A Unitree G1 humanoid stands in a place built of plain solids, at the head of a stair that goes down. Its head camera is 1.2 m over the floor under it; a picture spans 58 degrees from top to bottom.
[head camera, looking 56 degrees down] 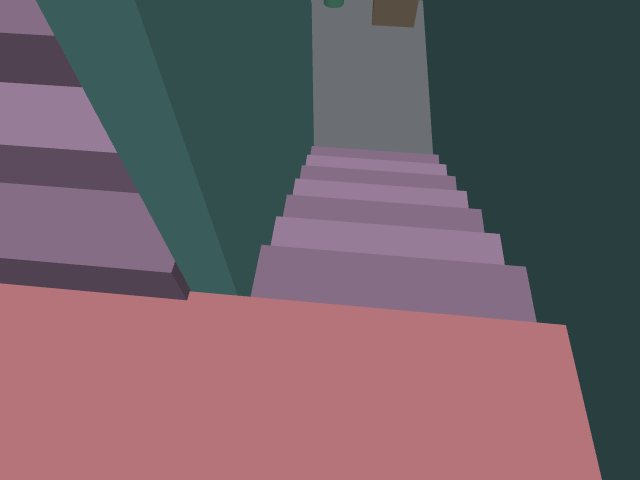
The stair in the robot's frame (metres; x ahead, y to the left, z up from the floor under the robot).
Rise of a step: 0.17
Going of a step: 0.27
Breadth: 0.98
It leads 6 degrees to the right of straight ahead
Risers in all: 8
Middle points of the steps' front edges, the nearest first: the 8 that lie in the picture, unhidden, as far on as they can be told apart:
0.55 -0.24 0.00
0.85 -0.27 -0.17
1.12 -0.29 -0.34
1.39 -0.32 -0.51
1.65 -0.35 -0.68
1.92 -0.37 -0.85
2.19 -0.40 -1.02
2.45 -0.42 -1.19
